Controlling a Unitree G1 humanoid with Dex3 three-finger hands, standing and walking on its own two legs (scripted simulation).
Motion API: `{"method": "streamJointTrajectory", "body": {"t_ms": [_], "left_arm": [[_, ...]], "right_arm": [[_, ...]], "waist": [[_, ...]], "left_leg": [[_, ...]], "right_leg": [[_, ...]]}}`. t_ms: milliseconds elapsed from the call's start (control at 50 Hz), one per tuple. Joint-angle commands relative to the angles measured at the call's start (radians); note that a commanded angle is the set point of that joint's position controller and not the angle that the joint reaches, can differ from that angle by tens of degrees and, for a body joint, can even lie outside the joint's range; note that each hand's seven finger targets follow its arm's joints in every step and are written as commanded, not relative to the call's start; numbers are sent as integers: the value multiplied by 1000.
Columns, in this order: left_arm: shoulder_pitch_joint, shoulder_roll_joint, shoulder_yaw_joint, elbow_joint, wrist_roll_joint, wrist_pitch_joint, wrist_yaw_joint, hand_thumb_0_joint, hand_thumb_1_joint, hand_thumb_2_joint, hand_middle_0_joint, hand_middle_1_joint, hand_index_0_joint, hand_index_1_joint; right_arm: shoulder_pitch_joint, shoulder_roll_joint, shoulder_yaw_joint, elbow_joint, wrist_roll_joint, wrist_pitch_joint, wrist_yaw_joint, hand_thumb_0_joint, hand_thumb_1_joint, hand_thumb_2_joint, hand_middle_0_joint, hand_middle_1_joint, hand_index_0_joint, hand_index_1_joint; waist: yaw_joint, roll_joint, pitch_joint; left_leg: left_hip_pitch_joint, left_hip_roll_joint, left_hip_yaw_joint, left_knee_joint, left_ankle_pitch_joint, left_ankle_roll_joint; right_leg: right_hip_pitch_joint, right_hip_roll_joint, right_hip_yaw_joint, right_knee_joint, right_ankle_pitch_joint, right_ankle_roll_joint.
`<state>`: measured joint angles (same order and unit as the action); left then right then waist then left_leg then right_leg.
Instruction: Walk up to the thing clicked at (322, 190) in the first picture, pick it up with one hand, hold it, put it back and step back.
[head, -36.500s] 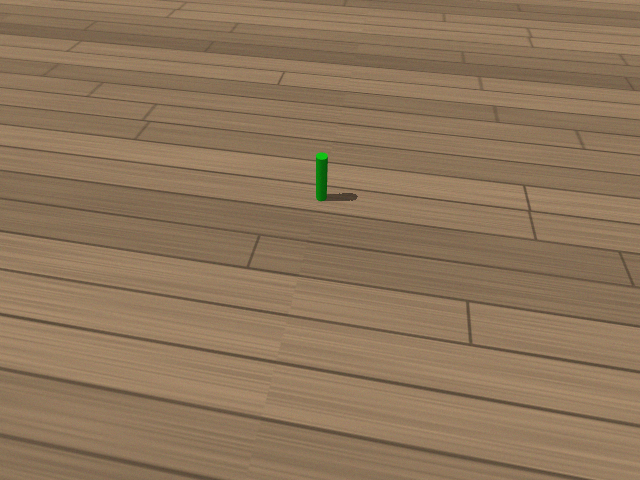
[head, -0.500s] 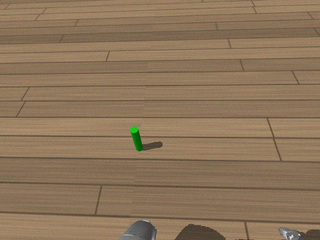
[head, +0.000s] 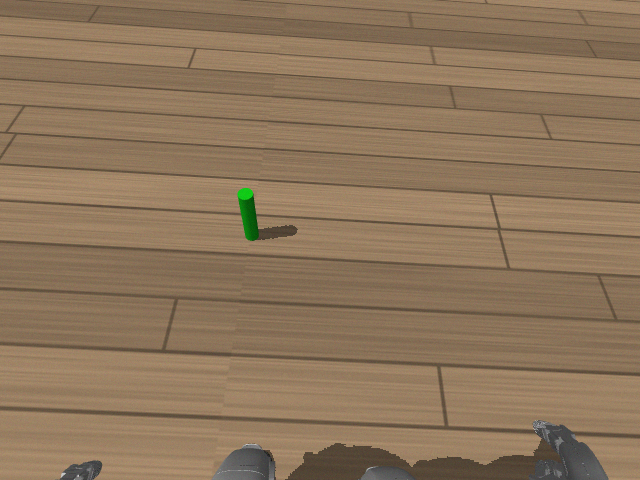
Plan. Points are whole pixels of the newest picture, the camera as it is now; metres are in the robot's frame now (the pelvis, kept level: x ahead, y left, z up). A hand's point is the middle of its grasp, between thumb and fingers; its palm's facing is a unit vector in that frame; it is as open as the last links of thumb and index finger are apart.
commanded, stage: step back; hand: left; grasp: from the side
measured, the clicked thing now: (248, 216) +0.92 +0.25 -0.64
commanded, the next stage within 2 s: stand in 1.26 s
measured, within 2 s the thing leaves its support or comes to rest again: neither
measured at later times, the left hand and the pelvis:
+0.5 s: hand out of the picture -0.08 +0.26 -0.13, palm faces +0.12 -0.90 -0.42, open 7.4 cm; pelvis -0.12 -0.02 +0.00, yaw +6 degrees
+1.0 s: hand out of the picture -0.07 +0.25 -0.14, palm faces +0.12 -0.91 -0.40, open 7.4 cm; pelvis -0.08 -0.02 +0.01, yaw +6 degrees
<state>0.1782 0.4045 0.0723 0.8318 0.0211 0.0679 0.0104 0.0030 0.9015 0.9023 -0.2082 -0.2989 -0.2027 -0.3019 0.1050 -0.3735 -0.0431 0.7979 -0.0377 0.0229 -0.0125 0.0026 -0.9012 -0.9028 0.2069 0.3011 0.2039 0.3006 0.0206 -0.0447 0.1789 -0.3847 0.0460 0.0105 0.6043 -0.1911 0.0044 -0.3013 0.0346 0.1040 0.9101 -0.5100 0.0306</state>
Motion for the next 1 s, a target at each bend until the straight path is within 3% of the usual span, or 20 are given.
{"method": "streamJointTrajectory", "body": {"t_ms": [0,40,60,80,100,180,280,380,420,460,520,600,660,680,700,720,740,800,900,980], "left_arm": [[95,149,52,-15,5,-43,2,0,900,900,-200,-300,-200,-300],[160,187,65,22,17,-47,1,0,900,900,-200,-300,-200,-300],[164,264,85,13,32,-51,1,0,900,900,-200,-300,-200,-300],[63,386,107,-34,36,-44,3,0,900,900,-200,-300,-200,-300],[-18,374,105,-60,26,-50,9,0,900,900,-200,-300,-200,-300],[-81,199,69,-55,25,-71,13,0,900,900,-200,-300,-200,-300],[60,212,82,-32,37,-84,6,0,900,900,-200,-300,-200,-300],[-5,241,68,-29,20,-72,-8,0,900,900,-200,-300,-200,-300],[25,147,38,-32,14,-75,-11,0,900,900,-200,-300,-200,-300],[-78,216,56,-14,7,-81,-11,0,900,900,-200,-300,-200,-300],[-5,174,47,14,-5,-93,-29,0,900,900,-200,-300,-200,-300],[-1,160,45,42,2,-109,-30,0,900,900,-200,-300,-200,-300],[109,151,49,99,15,-126,-10,0,900,900,-200,-300,-200,-300],[147,188,61,107,25,-137,0,0,900,900,-200,-300,-200,-300],[173,286,81,109,30,-144,6,0,900,900,-200,-300,-200,-300],[123,326,88,83,26,-143,3,0,900,900,-200,-300,-200,-300],[74,316,85,68,19,-142,1,0,900,900,-200,-300,-200,-300],[60,215,58,63,5,-162,7,0,900,900,-200,-300,-200,-300],[26,210,43,59,2,-152,11,0,900,900,-200,-300,-200,-300],[-12,209,27,44,-13,-121,14,0,900,900,-200,-300,-200,-300]], "right_arm": [[24,-284,-77,-48,9,18,-11,0,-900,-900,200,300,200,300],[-7,-250,-62,-61,24,24,-6,0,-900,-900,200,300,200,300],[-23,-185,-47,-85,29,22,-6,0,-900,-900,200,300,200,300],[-62,-190,-62,-98,26,22,-26,0,-900,-900,200,300,200,300],[-48,-233,-84,-78,24,24,-32,0,-900,-900,200,300,200,300],[86,-180,-48,13,28,10,-18,0,-900,-900,200,300,200,300],[45,-193,-49,17,10,-16,-7,0,-900,-900,200,300,200,300],[164,-185,-63,96,0,-43,11,0,-900,-900,200,300,200,300],[199,-235,-87,116,-12,-55,9,0,-900,-900,200,300,200,300],[114,-344,-96,88,-3,-55,13,0,-900,-900,200,300,200,300],[29,-231,-57,72,-14,-67,12,0,-900,-900,200,300,200,300],[93,-256,-74,93,-8,-58,23,0,-900,-900,200,300,200,300],[43,-206,-61,77,10,-33,26,0,-900,-900,200,300,200,300],[54,-148,-43,63,15,-33,22,0,-900,-900,200,300,200,300],[37,-111,-31,38,18,-36,20,0,-900,-900,200,300,200,300],[43,-186,-54,50,7,-32,6,0,-900,-900,200,300,200,300],[73,-219,-66,70,6,-37,4,0,-900,-900,200,300,200,300],[106,-178,-57,102,15,-50,15,0,-900,-900,200,300,200,300],[90,-140,-46,105,16,-41,17,0,-900,-900,200,300,200,300],[104,-146,-53,133,14,-45,7,0,-900,-900,200,300,200,300]], "waist": [[-13,271,-299],[19,179,-291],[30,-67,-229],[75,-244,-165],[44,-203,-73],[-38,-64,-127],[68,-135,-173],[-12,-125,-183],[-20,102,-202],[-54,179,-46],[-1,170,-15],[-43,231,-84],[33,180,-124],[46,51,-165],[65,-154,-145],[53,-70,-81],[28,-54,-32],[-1,-9,-111],[0,-101,-169],[-32,-107,-208]], "left_leg": [[224,154,-170,-67,242,182],[50,98,-142,15,41,106],[-165,-48,-100,180,-211,43],[-148,-142,-121,417,-422,-9],[-92,-86,-208,553,-416,-18],[-115,-165,-175,568,-232,-4],[-184,-82,-105,237,-307,-36],[227,-72,0,-232,-172,25],[414,58,-275,-299,-281,78],[38,312,-601,-446,-723,257],[87,163,-330,-381,-448,169],[164,136,-263,-308,-356,156],[9,90,-149,-108,-289,106],[-84,33,-91,61,-240,72],[-274,-114,-37,277,-364,22],[-223,-57,-140,351,-404,16],[-202,-24,-153,373,-382,18],[-160,-10,-147,323,-273,17],[41,-7,-17,112,-183,-4],[194,-40,44,-96,80,12]], "right_leg": [[95,-2,-123,-409,170,-26],[188,-44,-37,-483,233,-76],[172,-232,267,-544,143,-140],[-91,-446,501,-645,123,-318],[-266,-493,540,-695,74,-343],[-24,-199,71,-490,388,-171],[252,-251,174,-540,-17,-217],[14,-264,112,-495,-41,-178],[-209,-148,-12,-274,-7,-95],[-196,-76,-68,-32,-46,-44],[-150,-73,-75,-127,67,-57],[-69,-34,-143,-273,85,-44],[222,-7,-151,-499,213,-62],[333,-92,11,-556,171,-82],[332,-325,420,-682,-6,-170],[173,-446,524,-704,-115,-250],[110,-465,519,-698,-79,-300],[215,-318,202,-596,413,-216],[116,-273,17,-482,788,-191],[63,-214,-42,-327,784,-133]]}}
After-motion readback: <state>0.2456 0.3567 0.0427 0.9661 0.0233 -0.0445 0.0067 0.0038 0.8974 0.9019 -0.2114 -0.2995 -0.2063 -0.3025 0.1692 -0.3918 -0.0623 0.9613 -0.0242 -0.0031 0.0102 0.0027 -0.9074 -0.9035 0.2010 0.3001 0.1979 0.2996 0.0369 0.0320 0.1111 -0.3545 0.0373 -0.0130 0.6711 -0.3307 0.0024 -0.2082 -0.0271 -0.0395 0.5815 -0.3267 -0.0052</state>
